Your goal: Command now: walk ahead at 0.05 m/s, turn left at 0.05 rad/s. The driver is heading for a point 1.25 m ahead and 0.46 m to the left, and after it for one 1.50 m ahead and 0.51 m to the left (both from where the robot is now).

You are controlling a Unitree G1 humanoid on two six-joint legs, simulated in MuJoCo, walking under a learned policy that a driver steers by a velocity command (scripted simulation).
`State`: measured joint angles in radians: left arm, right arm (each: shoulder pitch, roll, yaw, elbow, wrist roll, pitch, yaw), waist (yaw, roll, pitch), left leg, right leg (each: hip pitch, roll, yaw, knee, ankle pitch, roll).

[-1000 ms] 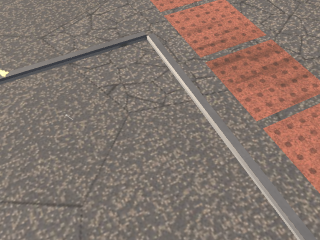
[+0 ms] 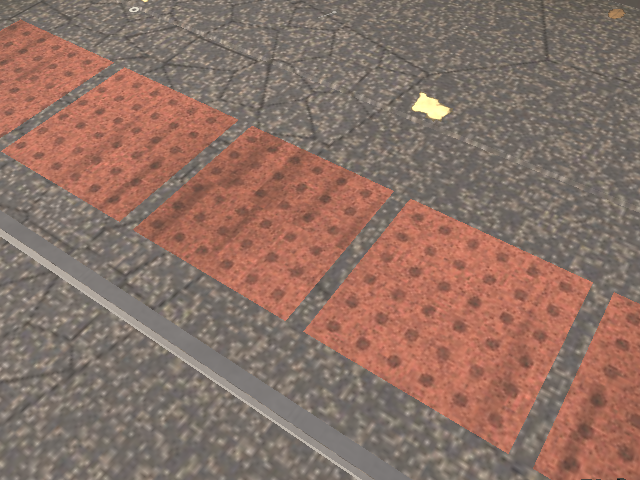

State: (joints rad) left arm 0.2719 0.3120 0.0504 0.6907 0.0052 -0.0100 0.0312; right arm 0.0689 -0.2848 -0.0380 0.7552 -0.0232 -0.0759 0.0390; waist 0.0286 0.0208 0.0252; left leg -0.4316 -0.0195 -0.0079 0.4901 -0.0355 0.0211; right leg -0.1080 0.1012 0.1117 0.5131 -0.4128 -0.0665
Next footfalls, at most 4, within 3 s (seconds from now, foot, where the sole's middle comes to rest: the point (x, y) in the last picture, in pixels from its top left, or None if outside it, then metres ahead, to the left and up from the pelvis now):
0.34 right None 0.12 -0.14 -0.77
0.78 left None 0.03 0.11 -0.77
1.24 right None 0.26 0.00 -0.77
1.50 left None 0.06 0.17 -0.77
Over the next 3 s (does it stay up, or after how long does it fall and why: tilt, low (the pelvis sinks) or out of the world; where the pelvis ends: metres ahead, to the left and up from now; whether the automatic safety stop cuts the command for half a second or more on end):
stays up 0.79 0.19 0.04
